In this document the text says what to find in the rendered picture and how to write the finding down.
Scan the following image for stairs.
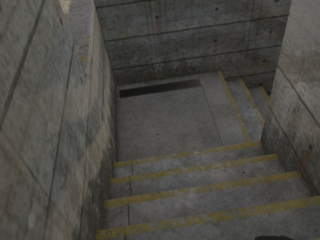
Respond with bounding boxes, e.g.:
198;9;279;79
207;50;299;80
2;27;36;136
226;78;271;142
95;140;320;240

